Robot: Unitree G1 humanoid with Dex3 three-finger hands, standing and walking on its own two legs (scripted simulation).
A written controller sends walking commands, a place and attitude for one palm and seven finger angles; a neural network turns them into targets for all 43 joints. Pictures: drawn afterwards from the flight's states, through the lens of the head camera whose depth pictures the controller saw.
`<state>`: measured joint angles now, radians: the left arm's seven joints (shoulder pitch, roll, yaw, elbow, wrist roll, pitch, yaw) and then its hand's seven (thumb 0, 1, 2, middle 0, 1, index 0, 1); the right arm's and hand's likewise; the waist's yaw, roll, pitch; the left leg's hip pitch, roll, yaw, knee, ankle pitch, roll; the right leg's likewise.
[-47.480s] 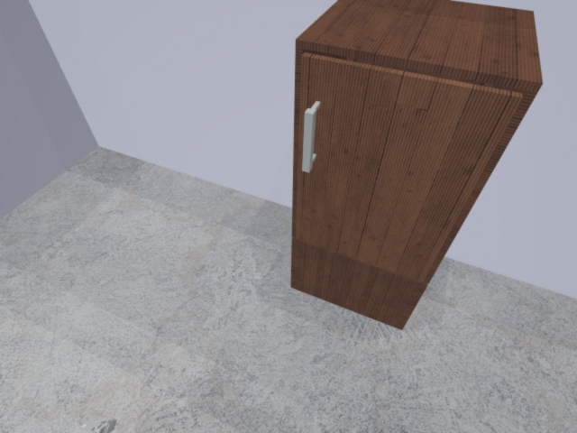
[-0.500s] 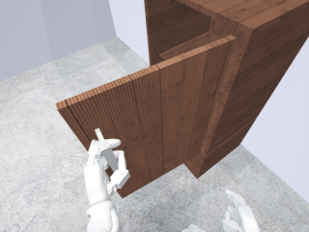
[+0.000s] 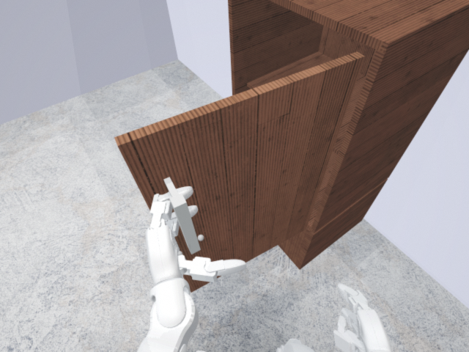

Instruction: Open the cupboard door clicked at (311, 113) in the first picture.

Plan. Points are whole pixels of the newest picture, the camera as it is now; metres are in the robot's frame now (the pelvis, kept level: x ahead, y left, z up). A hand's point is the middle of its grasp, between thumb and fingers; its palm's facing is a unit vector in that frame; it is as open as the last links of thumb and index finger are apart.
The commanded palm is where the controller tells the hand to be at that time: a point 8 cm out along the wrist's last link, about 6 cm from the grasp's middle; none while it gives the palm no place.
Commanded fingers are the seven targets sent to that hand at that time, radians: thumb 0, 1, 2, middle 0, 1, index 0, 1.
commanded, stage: open thumb and fingers to let go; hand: left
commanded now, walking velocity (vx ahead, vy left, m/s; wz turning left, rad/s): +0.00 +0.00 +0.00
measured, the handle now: (182, 218) +0.32 +0.11 +0.06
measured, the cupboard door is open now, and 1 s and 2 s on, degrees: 83 84 84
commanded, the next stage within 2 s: slide the hand sideways off the handle in 0.20 s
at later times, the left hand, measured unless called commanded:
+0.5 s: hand (190, 257) +0.25 +0.09 +0.07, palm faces -0.16 -0.99 -0.04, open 16.0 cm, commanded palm +0.23 +0.13 +0.06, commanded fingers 0.00 -0.50 0.30 -0.15 -0.30 -0.15 -0.30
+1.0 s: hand (164, 279) +0.22 +0.12 +0.06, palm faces -0.10 -0.99 -0.02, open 16.1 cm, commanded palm +0.19 +0.18 +0.06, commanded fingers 0.00 -0.50 0.30 -0.15 -0.30 -0.15 -0.30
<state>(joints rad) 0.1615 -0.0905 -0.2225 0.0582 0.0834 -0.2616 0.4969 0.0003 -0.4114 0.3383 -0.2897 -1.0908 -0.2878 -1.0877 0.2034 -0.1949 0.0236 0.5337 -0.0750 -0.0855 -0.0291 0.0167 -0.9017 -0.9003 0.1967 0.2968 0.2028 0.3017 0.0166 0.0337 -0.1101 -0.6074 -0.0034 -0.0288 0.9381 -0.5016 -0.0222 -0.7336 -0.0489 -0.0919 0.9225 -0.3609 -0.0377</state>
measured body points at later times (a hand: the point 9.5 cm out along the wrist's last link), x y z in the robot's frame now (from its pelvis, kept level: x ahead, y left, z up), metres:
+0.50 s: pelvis +0.01 +0.02 +0.00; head +0.05 +0.01 +0.45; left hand +0.25 +0.14 +0.07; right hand +0.18 -0.19 -0.09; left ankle -0.02 +0.14 -0.69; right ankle +0.06 -0.10 -0.69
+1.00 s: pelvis +0.02 +0.03 -0.02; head +0.07 +0.02 +0.43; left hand +0.22 +0.18 +0.06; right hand +0.20 -0.19 -0.08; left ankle -0.02 +0.14 -0.69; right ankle +0.06 -0.10 -0.69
